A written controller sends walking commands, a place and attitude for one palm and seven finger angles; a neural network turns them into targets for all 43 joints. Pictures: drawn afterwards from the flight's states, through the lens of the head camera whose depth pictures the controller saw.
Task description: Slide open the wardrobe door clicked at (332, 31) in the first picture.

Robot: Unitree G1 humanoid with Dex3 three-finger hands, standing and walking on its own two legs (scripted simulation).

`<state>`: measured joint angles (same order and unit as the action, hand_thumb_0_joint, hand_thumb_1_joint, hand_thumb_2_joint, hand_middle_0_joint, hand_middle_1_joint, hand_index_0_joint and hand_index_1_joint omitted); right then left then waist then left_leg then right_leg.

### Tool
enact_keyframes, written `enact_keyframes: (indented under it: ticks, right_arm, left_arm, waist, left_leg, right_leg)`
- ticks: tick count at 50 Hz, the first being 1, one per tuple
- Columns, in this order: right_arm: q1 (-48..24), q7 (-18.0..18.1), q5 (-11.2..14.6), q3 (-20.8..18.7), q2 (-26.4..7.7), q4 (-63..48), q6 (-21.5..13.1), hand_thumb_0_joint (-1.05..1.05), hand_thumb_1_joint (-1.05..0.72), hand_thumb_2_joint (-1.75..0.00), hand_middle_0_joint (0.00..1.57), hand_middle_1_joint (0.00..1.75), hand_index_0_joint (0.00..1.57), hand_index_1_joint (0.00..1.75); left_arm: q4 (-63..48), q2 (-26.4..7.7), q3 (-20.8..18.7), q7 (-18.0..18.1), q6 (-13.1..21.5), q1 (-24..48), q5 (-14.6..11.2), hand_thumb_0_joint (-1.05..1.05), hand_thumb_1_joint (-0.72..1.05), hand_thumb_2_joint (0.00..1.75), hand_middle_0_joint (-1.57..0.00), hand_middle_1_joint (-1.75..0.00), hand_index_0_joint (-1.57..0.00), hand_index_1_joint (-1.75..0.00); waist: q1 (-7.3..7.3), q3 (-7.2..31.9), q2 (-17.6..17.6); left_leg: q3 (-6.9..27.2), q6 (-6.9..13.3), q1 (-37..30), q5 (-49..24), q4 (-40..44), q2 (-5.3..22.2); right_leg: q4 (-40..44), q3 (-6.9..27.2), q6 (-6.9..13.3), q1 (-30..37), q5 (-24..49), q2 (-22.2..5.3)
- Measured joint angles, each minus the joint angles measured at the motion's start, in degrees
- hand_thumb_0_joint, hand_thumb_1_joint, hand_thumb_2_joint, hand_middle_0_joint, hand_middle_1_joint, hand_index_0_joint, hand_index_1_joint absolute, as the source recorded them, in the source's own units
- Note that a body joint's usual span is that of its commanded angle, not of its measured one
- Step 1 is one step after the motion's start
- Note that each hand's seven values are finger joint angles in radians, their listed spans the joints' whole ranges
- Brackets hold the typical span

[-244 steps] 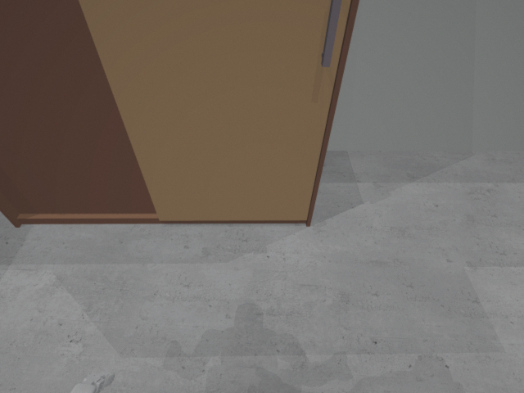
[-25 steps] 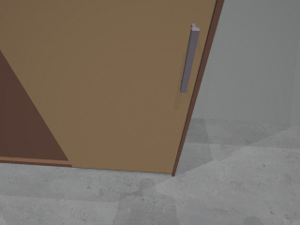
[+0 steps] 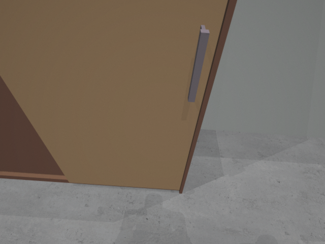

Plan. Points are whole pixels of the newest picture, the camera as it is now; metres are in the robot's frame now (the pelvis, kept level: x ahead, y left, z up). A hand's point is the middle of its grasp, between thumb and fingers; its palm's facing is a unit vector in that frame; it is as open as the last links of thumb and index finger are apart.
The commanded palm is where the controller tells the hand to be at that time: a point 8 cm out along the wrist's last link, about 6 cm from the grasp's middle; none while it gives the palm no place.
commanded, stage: look again from close up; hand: right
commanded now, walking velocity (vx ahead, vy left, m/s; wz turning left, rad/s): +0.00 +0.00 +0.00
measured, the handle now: (196, 66) +0.56 -0.05 +0.18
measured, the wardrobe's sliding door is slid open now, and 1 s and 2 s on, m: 0.00 0.00 0.00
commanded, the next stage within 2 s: shuffle to correct the standing spot in 0.58 s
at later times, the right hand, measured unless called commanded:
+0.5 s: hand out of the picture +0.04 -0.20 -0.17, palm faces -0.02 +0.97 -0.22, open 7.3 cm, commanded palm none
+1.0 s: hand out of the picture +0.02 -0.16 -0.17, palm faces -0.06 +0.98 -0.20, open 7.3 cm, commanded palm none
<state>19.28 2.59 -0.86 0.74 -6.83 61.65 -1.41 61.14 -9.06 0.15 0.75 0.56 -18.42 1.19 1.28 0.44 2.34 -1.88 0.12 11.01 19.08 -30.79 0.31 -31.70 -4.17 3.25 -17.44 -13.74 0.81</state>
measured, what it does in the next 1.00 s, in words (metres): stands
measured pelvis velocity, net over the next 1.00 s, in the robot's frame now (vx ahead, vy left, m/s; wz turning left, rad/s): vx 0.02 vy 0.03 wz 0.06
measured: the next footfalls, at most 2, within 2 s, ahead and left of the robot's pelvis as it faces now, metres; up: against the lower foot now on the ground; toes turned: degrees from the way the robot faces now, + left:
right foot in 1.34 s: +0.15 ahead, -0.03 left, +0.00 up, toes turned -3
left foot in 1.64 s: +0.08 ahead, +0.19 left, +0.00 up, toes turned +6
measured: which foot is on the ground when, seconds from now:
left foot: down 0.00-1.00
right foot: down 0.00-1.00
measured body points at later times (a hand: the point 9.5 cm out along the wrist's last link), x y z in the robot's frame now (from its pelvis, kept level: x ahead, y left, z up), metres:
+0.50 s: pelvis +0.02 -0.01 +0.01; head +0.03 -0.02 +0.46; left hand +0.06 +0.24 -0.14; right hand +0.04 -0.25 -0.15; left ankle -0.03 +0.12 -0.73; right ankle +0.04 -0.08 -0.73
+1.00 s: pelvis +0.02 +0.03 +0.00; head +0.04 +0.03 +0.45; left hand +0.03 +0.26 -0.16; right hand +0.02 -0.21 -0.15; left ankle -0.01 +0.12 -0.73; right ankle +0.04 -0.08 -0.73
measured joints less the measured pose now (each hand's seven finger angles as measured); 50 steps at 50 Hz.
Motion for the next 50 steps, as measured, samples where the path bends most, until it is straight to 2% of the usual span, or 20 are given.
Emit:
enact_keyframes:
  ticks: [16, 35, 40, 43, 48, 50]
  right_arm:
    - [-3.8, -0.6, -0.1, -0.6, -4.5, -2.3, 0.8, 0.01, -0.91, -0.90, 0.20, 0.30, 0.20, 0.30]
    - [-4.4, -1.3, -0.2, -0.2, -6.5, -0.3, 1.2, 0.01, -0.91, -0.90, 0.21, 0.30, 0.20, 0.30]
    - [-3.8, -1.1, -0.3, -0.2, -6.2, 0.0, 1.7, 0.01, -0.91, -0.90, 0.20, 0.30, 0.20, 0.30]
    - [-2.7, -1.6, -0.7, -0.4, -5.7, -0.1, 2.3, 0.01, -0.91, -0.90, 0.20, 0.30, 0.20, 0.30]
    - [-0.9, -2.5, -1.0, -1.1, -4.3, -0.5, 3.1, 0.01, -0.91, -0.90, 0.20, 0.30, 0.20, 0.30]
    - [-0.2, -2.8, -1.1, -1.4, -3.6, -0.7, 3.0, 0.01, -0.91, -0.90, 0.20, 0.30, 0.20, 0.30]
  left_arm:
    - [-0.4, -2.0, 0.2, 0.0, 1.2, 4.5, -0.4, 0.01, 0.91, 0.90, -0.20, -0.30, -0.20, -0.30]
    - [0.9, -4.2, 0.2, -0.3, 0.9, 8.1, -0.6, 0.01, 0.90, 0.90, -0.20, -0.30, -0.20, -0.30]
    - [1.3, -3.4, 0.3, -0.2, 0.5, 7.6, -0.3, 0.01, 0.90, 0.90, -0.20, -0.30, -0.20, -0.30]
    - [1.1, -2.2, 0.1, -0.2, 0.1, 6.5, -0.1, 0.01, 0.90, 0.90, -0.20, -0.30, -0.20, -0.30]
    - [0.4, -0.8, -0.6, 0.1, -0.2, 4.7, 0.2, 0.01, 0.90, 0.90, -0.20, -0.30, -0.21, -0.30]
    - [0.5, -0.7, -0.9, 0.2, -0.3, 3.7, 0.2, 0.01, 0.90, 0.90, -0.20, -0.30, -0.21, -0.30]
  waist:
    - [-0.91, -1.3, -3.1]
    - [-1.46, -1.9, -3.3]
    - [-1.24, -1.1, -3.6]
    - [-1.16, -0.5, -4.2]
    - [-1.06, -1.0, -4.1]
    - [-0.80, -1.4, -3.4]
  left_leg:
    - [1.3, -0.9, -1.9, -0.4, 2.6, 1.0]
    - [1.4, -1.0, -3.7, -1.6, 5.2, 1.0]
    - [1.6, -0.8, -3.2, -1.2, 4.4, 1.0]
    - [1.6, 0.1, -1.8, 0.5, 2.0, 1.3]
    - [0.0, 1.4, 2.7, 5.2, -3.9, 1.3]
    - [-1.0, 1.5, 2.3, 1.1, -1.8, 0.8]
  right_leg:
    - [3.7, -1.3, 0.7, 2.8, 0.6, 1.0]
    - [6.3, -1.4, 0.5, 4.7, 1.7, 1.1]
    - [6.6, -1.5, 0.3, 4.7, 1.6, 1.2]
    - [6.1, -1.9, 0.2, 4.3, 1.1, 1.2]
    - [4.1, -3.2, -0.8, 3.3, -0.3, -0.4]
    - [2.2, -2.9, -1.7, 2.7, -1.4, -1.5]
